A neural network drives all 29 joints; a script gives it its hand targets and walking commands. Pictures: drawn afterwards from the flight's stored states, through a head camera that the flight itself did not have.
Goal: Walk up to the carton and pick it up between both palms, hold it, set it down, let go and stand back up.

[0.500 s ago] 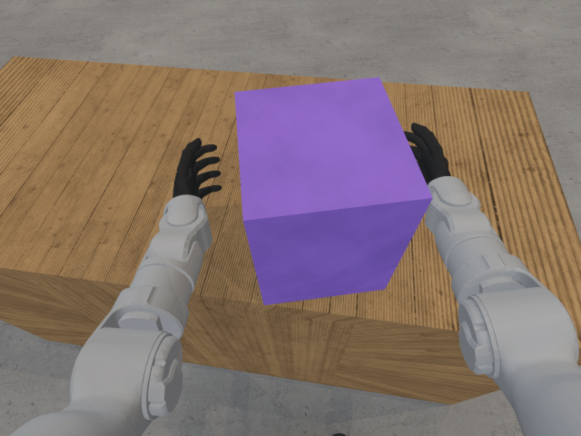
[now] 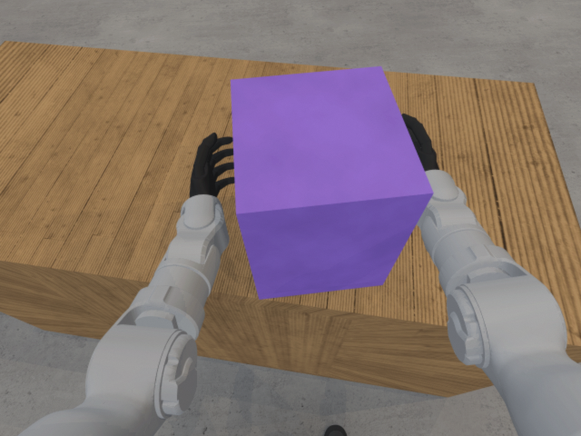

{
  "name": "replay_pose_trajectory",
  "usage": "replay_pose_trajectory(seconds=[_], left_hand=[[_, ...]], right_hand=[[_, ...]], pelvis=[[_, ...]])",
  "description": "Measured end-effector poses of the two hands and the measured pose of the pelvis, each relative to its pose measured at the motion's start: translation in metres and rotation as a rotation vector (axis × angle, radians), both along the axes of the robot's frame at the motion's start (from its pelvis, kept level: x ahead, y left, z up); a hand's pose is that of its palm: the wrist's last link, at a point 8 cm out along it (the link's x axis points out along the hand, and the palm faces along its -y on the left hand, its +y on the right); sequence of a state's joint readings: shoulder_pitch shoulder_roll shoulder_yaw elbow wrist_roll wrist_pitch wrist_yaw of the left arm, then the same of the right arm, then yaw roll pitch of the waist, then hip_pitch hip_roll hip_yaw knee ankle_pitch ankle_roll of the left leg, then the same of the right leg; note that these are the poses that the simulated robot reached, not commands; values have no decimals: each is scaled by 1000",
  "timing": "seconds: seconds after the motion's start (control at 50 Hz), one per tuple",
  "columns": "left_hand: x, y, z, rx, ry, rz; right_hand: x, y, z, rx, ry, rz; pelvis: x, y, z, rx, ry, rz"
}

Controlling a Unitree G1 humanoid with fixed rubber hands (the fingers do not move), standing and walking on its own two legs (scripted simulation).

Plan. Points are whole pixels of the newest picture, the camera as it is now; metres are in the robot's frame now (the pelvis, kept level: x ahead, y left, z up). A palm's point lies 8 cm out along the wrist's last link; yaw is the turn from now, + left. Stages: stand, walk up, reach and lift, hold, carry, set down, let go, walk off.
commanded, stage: reach and lift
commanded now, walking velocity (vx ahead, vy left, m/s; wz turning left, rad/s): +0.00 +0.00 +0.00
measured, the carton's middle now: (314, 193) +0.45 +0.01 +0.04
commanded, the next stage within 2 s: none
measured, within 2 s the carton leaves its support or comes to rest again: leaves its support in 1.92 s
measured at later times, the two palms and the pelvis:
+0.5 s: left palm (207, 197) +0.41 +0.16 +0.06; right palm (422, 186) +0.45 -0.14 +0.07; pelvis +0.01 +0.01 +0.01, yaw +0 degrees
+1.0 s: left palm (204, 199) +0.41 +0.16 +0.06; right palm (417, 187) +0.45 -0.13 +0.06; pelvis +0.02 +0.01 +0.01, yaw +0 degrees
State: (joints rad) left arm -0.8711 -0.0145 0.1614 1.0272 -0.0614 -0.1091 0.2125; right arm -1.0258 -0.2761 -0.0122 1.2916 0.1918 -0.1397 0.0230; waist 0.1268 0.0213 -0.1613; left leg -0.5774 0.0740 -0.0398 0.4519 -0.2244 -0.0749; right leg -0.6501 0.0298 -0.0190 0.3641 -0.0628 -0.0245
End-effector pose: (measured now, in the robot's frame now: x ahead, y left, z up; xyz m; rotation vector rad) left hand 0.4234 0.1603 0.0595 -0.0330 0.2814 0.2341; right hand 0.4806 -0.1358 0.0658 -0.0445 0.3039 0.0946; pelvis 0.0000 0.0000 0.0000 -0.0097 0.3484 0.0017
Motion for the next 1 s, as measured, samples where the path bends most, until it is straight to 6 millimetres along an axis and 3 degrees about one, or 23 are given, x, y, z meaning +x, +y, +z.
replay_pose_trajectory(seconds=[0.24,0.54,1.0], left_hand=[[-2,-5,5,7,8,48],[-12,-2,2,-21,-4,21],[-13,-1,2,13,0,30]], right_hand=[[-6,2,1,20,-20,-38],[-32,4,1,-44,-55,-64],[-27,5,-3,-14,-71,-45]], pelvis=[[-2,0,3,9,-26,-2],[13,8,12,9,-153,1],[20,10,13,1,-165,-3]])
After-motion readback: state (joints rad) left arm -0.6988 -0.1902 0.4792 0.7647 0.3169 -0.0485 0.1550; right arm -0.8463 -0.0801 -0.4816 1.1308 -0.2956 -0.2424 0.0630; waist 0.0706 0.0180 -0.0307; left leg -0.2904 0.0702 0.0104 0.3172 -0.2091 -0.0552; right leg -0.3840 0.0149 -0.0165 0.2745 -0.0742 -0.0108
